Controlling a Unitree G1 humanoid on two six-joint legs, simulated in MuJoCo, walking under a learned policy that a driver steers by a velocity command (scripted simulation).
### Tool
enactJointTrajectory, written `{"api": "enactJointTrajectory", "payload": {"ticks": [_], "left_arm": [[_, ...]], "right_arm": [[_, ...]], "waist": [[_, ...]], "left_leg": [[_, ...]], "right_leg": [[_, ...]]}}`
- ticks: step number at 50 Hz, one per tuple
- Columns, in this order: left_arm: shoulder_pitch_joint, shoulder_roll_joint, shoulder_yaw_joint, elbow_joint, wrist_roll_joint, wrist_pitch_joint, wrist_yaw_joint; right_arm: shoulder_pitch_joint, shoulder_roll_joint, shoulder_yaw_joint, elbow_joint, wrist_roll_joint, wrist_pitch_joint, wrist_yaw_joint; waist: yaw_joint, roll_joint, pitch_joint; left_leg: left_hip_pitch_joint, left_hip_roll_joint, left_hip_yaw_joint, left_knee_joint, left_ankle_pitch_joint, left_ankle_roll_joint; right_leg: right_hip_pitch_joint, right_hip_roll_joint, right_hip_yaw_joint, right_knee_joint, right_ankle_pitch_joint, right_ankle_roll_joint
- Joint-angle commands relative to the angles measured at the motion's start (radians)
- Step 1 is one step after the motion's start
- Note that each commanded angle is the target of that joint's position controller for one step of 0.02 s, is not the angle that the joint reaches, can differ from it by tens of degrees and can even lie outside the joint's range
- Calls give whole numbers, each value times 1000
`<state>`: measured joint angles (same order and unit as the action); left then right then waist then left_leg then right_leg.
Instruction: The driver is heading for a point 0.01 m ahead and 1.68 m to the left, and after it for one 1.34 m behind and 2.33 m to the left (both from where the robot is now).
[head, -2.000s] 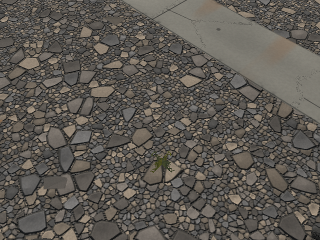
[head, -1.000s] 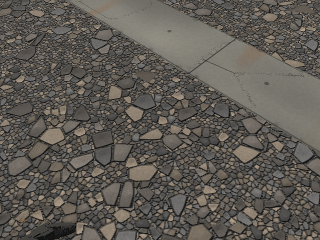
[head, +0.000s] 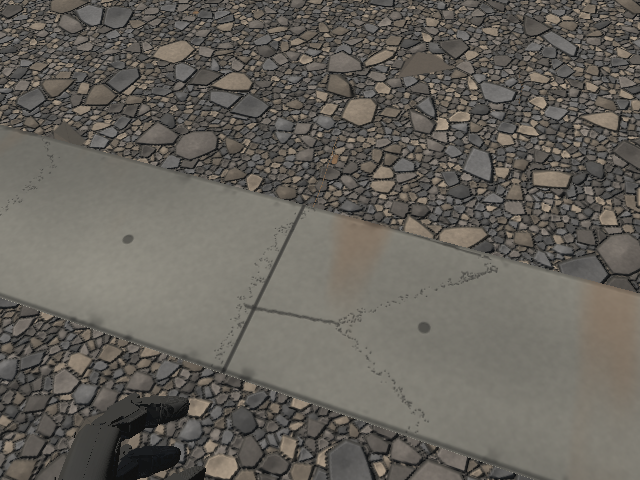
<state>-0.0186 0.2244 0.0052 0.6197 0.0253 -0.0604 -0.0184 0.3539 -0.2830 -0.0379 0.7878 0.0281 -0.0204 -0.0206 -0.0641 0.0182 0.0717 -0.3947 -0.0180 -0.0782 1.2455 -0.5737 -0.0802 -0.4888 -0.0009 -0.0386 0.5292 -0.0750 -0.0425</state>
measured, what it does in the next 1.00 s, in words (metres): walks ahead, turning left: left foot, then right foot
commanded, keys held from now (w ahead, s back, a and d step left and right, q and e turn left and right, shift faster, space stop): q+shift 1.00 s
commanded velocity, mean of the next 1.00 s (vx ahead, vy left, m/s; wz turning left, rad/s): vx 0.05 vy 0.00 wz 0.89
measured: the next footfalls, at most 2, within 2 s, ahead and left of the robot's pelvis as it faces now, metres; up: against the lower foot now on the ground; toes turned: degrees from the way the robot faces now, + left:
left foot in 0.30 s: +0.11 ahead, +0.15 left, +0.00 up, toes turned +20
right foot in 0.74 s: +0.23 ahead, -0.02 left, +0.00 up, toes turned +48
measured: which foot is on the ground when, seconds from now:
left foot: up 0.00-0.28, down 0.30-0.74, up 0.76-1.00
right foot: down 0.00-0.30, up 0.32-0.72, down 0.74-1.00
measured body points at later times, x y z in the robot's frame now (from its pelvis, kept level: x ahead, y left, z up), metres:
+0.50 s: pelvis +0.06 +0.04 +0.02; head +0.10 +0.09 +0.46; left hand +0.12 +0.38 -0.09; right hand +0.31 -0.17 -0.05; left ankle +0.07 +0.14 -0.72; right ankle +0.15 -0.10 -0.65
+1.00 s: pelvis +0.11 +0.02 +0.02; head +0.14 +0.05 +0.47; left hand -0.03 +0.31 -0.08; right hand +0.44 -0.03 -0.07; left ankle -0.01 +0.11 -0.65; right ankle +0.20 -0.05 -0.72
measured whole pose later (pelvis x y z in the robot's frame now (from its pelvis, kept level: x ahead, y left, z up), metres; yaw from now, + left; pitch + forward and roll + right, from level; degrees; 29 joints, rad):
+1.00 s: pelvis +0.11 +0.02 +0.02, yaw +55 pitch +2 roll -1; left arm 0.10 0.27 0.07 0.73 0.02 0.02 0.04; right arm 0.22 -0.36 -0.10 0.55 0.03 0.07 0.00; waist 0.01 0.05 0.07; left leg -0.57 0.07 -0.03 1.06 -0.35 -0.10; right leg -0.22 -0.03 -0.12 0.39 -0.21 -0.02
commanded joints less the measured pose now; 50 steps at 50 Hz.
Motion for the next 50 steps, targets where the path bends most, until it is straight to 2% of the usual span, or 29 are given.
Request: {"api": "enactJointTrajectory", "payload": {"ticks": [1, 2, 3, 6, 8, 11, 13, 14, 15, 16, 17, 18, 19, 20, 21, 23, 27, 33, 35, 36, 37, 38, 39, 40, 41, 42, 45, 47, 50], "left_arm": [[58, 117, 46, -15, 0, 23, 17], [27, 129, 54, -13, 7, 20, 19], [13, 141, 62, -7, 9, 15, 23], [-8, 172, 79, 12, 4, 11, 41], [-12, 188, 86, 26, -6, 19, 48], [13, 218, 100, 50, -28, 33, 41], [17, 228, 107, 65, -44, 44, 35], [42, 210, 106, 79, -50, 51, 32], [88, 176, 101, 103, -49, 62, 28], [134, 148, 96, 84, -12, 73, 26], [3, 165, 96, 27, 8, 72, 38], [-28, 184, 103, 23, -11, 71, 45], [-5, 183, 106, 31, -22, 68, 51], [21, 195, 112, 52, -15, 66, 58], [31, 197, 114, 57, -7, 62, 60], [44, 176, 110, 68, -13, 51, 51], [13, 136, 90, 69, -28, 45, 38], [45, 172, 100, 78, -38, 33, 16], [97, 187, 110, 91, -39, 26, 11], [139, 202, 120, 104, -36, 26, 12], [154, 256, 133, 102, -25, 34, 18], [122, 308, 137, 98, 5, 45, 24], [76, 255, 127, 66, 19, 39, 28], [26, 200, 112, 43, 10, 40, 40], [-2, 175, 104, 32, -2, 45, 51], [-3, 170, 100, 30, -15, 50, 62], [70, 191, 99, 41, -7, 63, 76], [123, 212, 106, 49, -1, 70, 73], [129, 249, 119, 50, -5, 76, 58]], "right_arm": [[121, -94, -43, -66, 4, 62, -26], [118, -66, -39, -79, 0, 74, -29], [96, -56, -39, -97, -6, 78, -29], [25, -60, -40, -132, -15, 74, -13], [-21, -77, -44, -151, -13, 77, 5], [-80, -116, -58, -186, -11, 93, 26], [-81, -126, -69, -194, -15, 98, 33], [-66, -139, -79, -189, -21, 98, 27], [-21, -184, -98, -179, -30, 96, 17], [-14, -326, -130, -208, -26, 87, -4], [-28, -337, -122, -240, -61, 56, 4], [-47, -311, -118, -238, -63, 29, 15], [-94, -289, -114, -243, -44, 17, 12], [-138, -247, -103, -257, -22, 19, 6], [-178, -227, -94, -273, -16, 26, -5], [-182, -203, -85, -292, -24, 38, -21], [-159, -222, -97, -305, -15, 52, -34], [-185, -227, -105, -330, -11, 68, -19], [-216, -221, -105, -339, -3, 73, -15], [-231, -207, -100, -344, 3, 75, -14], [-169, -148, -84, -337, -1, 79, -10], [-143, -137, -81, -360, 6, 73, -7], [-133, -235, -107, -346, -13, 59, -1], [-131, -270, -121, -320, -10, 61, 3], [-121, -253, -121, -297, -9, 69, 2], [-113, -226, -113, -293, -13, 76, 3], [-174, -160, -85, -323, 6, 76, 12], [-219, -145, -76, -344, 4, 74, 14], [-229, -123, -65, -353, -4, 73, 23]], "waist": [[15, -153, -203], [0, -160, -171], [-3, -148, -161], [5, -112, -198], [13, -124, -198], [28, -119, -172], [13, -96, -160], [12, -63, -155], [7, 45, -120], [56, 379, -60], [7, 320, -103], [8, 197, -120], [43, 143, -121], [64, 102, -135], [79, 109, -151], [85, 107, -202], [60, 104, -212], [51, 172, -194], [78, 175, -191], [98, 152, -194], [65, 2, -236], [16, -299, -182], [21, -256, -143], [15, -186, -125], [14, -140, -106], [24, -130, -95], [78, -139, -80], [116, -154, -103], [124, -165, -130]], "left_leg": [[-145, 102, 21, 47, 49, -44], [-110, 108, 40, 1, 78, -45], [-94, 117, 51, -54, 117, -40], [-25, 148, 58, -234, 292, -1], [17, 144, 78, -325, 358, 22], [39, 133, 114, -429, 324, 59], [93, 106, 150, -558, 329, 97], [139, 77, 151, -623, 351, 126], [198, 89, 65, -735, 473, 172], [283, 312, -313, -861, 806, 301], [241, 357, -521, -935, 658, 421], [254, 335, -450, -957, 570, 397], [256, 295, -400, -950, 515, 346], [258, 271, -359, -928, 503, 306], [229, 246, -326, -910, 540, 288], [227, 202, -294, -883, 623, 277], [257, 169, -350, -856, 585, 278], [208, 136, -491, -844, 527, 267], [172, 102, -511, -816, 508, 240], [115, 62, -487, -777, 443, 208], [5, -21, -384, -622, 143, 159], [-197, -162, -148, -398, -48, 101], [-251, -64, -136, -198, -8, 60], [-240, -30, -109, -122, 67, 46], [-241, -16, -89, -74, 131, 31], [-272, -3, -70, -13, 181, 18], [-324, 53, 25, -55, 236, -13], [-339, 88, 46, -132, 231, -32], [-263, 118, 76, -264, 226, -31]], "right_leg": [[252, -306, 209, -204, 337, -227], [172, -298, 159, -246, 276, -224], [142, -299, 121, -266, 255, -223], [148, -312, 34, -275, 198, -214], [165, -319, -12, -279, 124, -197], [225, -350, -42, -250, 40, -164], [252, -347, -72, -178, -23, -116], [241, -316, -99, -102, -106, -72], [175, -250, -148, 58, -225, -6], [-100, -86, -228, 403, -553, 108], [-230, 14, 5, 595, -592, 115], [-260, 6, 83, 650, -514, 88], [-268, -6, 113, 630, -414, 68], [-260, -20, 128, 607, -351, 65], [-219, -15, 133, 586, -305, 70], [-155, 19, 132, 547, -251, 86], [-108, 65, 158, 314, -230, 114], [47, 88, 184, 97, -250, 97], [162, 76, 172, -57, -188, 78], [270, 36, 166, -169, -87, 61], [417, -150, 307, -210, -76, -6], [417, -329, 552, -267, 30, -158], [361, -396, 583, -273, 40, -219], [331, -344, 460, -255, 13, -192], [319, -273, 357, -243, -33, -153], [334, -248, 301, -238, -30, -141], [394, -233, 170, -252, 78, -162], [474, -264, 140, -251, 131, -183], [493, -294, 63, -244, 185, -183]]}}
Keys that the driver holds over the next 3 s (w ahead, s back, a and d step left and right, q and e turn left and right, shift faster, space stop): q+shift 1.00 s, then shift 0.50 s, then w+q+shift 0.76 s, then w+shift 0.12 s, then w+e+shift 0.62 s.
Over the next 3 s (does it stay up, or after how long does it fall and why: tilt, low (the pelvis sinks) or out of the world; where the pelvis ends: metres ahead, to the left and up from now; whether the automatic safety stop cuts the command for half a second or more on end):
stays up -0.12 1.16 -0.01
